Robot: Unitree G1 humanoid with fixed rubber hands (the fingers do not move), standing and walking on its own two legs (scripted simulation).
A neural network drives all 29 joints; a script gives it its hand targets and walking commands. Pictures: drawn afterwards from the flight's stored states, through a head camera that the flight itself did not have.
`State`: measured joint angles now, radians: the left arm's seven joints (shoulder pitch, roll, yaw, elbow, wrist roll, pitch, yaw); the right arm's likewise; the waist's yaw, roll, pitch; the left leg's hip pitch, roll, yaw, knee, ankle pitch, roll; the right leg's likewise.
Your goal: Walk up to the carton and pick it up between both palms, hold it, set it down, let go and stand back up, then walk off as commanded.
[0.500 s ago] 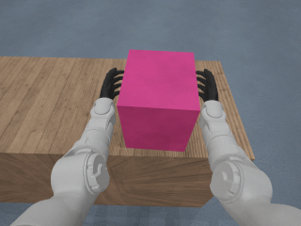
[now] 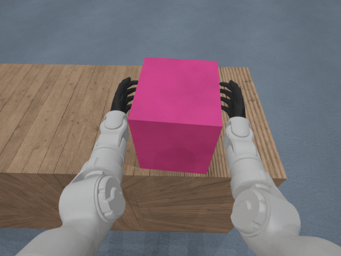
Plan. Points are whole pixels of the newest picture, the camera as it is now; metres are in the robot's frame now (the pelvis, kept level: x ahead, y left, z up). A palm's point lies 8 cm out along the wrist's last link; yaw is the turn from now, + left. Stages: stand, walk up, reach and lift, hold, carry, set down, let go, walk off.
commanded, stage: reach and lift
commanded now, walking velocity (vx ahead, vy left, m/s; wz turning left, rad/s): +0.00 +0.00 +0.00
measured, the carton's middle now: (176, 117) +0.45 +0.02 +0.05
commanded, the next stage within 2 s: none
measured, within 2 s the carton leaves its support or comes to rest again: leaves its support in 0.96 s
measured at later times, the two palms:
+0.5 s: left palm (119, 111) +0.42 +0.16 +0.10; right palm (235, 115) +0.41 -0.12 +0.10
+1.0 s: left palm (118, 123) +0.38 +0.15 +0.10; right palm (239, 124) +0.38 -0.12 +0.10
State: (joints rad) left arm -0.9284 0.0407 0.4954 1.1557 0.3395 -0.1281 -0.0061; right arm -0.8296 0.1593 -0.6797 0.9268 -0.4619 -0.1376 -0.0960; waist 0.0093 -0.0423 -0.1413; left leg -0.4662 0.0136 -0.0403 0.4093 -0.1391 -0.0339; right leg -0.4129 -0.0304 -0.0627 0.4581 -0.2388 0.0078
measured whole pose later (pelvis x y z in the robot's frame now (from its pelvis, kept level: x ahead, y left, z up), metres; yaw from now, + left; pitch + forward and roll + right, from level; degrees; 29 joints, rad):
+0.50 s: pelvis +0.00 +0.00 +0.00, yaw +0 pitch +11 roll +0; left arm -0.90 0.02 0.50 1.09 0.35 -0.12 -0.01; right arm -0.82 0.17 -0.68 0.93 -0.46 -0.17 -0.11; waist 0.01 -0.04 -0.14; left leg -0.46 0.01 -0.04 0.40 -0.13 -0.03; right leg -0.41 -0.03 -0.06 0.45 -0.23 0.01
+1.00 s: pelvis -0.03 +0.01 +0.00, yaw +0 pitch +8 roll +0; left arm -0.82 -0.02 0.42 0.99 0.26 -0.01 0.05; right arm -0.80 0.13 -0.60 0.95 -0.35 -0.11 -0.12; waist 0.01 -0.02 -0.14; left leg -0.44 0.01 -0.04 0.39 -0.09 -0.03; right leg -0.39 -0.03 -0.06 0.44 -0.19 0.01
